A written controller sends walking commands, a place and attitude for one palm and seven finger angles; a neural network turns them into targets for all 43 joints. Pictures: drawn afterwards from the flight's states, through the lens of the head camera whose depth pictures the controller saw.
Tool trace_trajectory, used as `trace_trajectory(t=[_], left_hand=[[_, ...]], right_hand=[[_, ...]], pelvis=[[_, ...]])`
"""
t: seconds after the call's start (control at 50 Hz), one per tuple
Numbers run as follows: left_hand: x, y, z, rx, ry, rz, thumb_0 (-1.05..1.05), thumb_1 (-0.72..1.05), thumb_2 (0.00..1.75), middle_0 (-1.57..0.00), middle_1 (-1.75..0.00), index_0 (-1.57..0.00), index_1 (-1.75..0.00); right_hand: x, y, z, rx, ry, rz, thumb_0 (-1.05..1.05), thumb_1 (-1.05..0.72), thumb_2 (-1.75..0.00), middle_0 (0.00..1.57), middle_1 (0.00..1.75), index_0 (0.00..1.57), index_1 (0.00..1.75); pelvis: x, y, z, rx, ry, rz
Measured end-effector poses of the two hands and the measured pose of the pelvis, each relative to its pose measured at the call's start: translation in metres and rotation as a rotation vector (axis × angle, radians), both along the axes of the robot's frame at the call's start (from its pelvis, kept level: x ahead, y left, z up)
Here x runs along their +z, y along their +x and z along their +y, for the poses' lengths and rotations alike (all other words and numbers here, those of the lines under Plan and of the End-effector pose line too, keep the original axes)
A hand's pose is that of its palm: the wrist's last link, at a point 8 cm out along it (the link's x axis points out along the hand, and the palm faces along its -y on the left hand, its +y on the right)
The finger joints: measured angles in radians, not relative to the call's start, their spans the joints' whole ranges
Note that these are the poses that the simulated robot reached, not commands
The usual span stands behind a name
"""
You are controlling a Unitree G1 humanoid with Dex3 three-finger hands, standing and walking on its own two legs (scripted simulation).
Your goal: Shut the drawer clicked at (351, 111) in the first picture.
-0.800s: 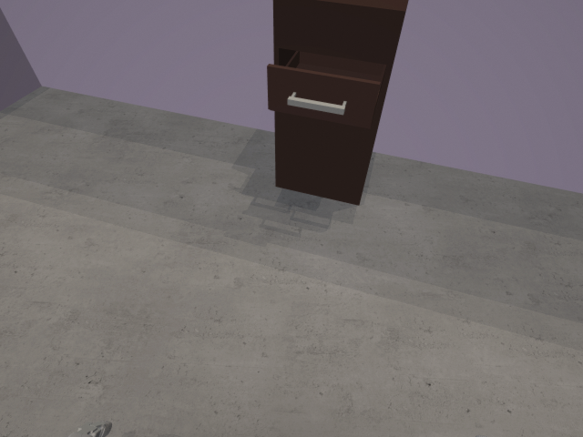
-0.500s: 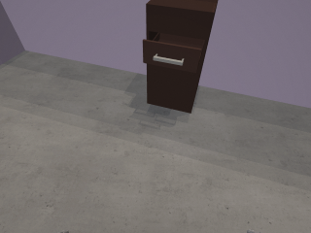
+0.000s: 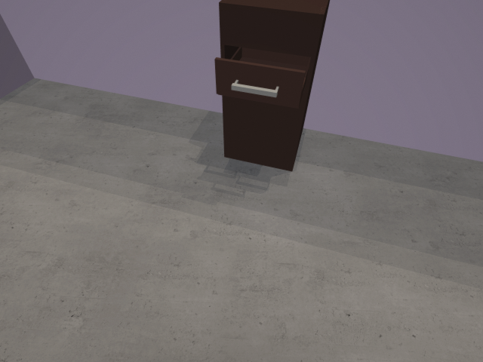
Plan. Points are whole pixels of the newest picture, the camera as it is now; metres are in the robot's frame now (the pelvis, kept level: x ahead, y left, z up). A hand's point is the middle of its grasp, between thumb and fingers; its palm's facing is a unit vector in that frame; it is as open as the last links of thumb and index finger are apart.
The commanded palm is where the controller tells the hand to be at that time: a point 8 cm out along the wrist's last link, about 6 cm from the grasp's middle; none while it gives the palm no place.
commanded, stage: stand and wait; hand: left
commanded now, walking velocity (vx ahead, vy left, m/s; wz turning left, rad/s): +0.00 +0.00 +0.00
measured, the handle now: (255, 87) +1.20 +0.01 -0.16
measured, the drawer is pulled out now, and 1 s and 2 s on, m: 0.14 0.14 0.14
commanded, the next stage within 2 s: look at it before walking up in 0.02 s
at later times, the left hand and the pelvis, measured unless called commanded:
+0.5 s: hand out of the picture +0.06 +0.24 -0.16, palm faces -0.03 -0.95 -0.32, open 7.4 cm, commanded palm none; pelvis +0.00 +0.00 +0.00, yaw +0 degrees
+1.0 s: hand out of the picture +0.04 +0.21 -0.19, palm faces +0.01 -0.98 -0.21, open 7.4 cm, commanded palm none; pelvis +0.04 +0.01 -0.01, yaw -1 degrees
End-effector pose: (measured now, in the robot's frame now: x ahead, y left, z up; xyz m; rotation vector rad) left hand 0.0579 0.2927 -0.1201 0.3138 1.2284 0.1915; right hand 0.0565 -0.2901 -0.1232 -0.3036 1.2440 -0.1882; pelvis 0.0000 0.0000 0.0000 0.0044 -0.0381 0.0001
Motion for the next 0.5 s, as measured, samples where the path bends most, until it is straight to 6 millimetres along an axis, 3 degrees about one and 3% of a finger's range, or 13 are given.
trace_trajectory(t=[0.5], left_hand=[[-0.0025, -0.0009, -0.0080, -0.006, -0.015, 0.000, 0.01, 0.91, 0.89, -0.20, -0.29, -0.20, -0.30]], right_hand=[[0.0014, 0.0025, 0.0014, -0.003, 0.007, -0.016, 0.01, -0.91, -0.89, 0.20, 0.30, 0.21, 0.30]], pelvis=[[0.0007, -0.0014, -0.0023, -0.007, 0.000, 0.005]])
